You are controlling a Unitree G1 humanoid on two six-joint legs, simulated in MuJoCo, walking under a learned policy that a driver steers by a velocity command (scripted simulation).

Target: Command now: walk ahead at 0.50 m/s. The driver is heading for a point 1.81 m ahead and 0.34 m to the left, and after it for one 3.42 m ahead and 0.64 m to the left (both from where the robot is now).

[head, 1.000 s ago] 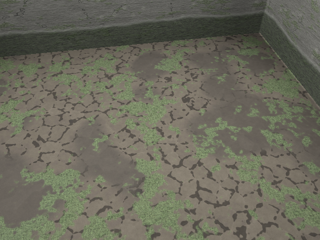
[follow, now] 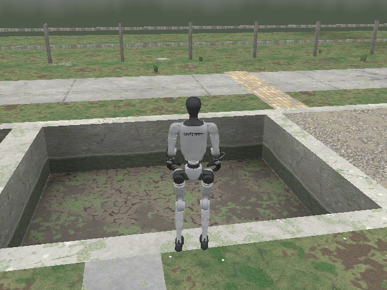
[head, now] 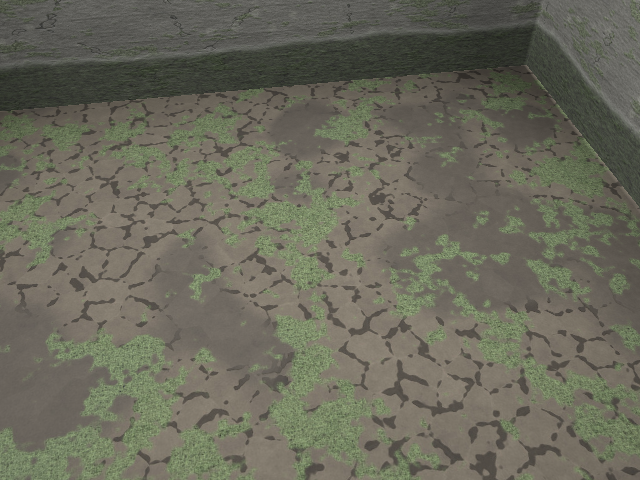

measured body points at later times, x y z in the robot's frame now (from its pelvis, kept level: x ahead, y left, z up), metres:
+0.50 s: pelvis +0.00 +0.00 +0.00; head -0.01 +0.00 +0.45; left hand +0.19 +0.20 -0.08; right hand +0.19 -0.20 -0.09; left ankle -0.05 +0.12 -0.72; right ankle -0.03 -0.09 -0.72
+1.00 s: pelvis +0.00 +0.00 +0.00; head -0.01 +0.00 +0.45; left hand +0.19 +0.20 -0.08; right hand +0.19 -0.20 -0.09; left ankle -0.05 +0.12 -0.72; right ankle -0.03 -0.09 -0.72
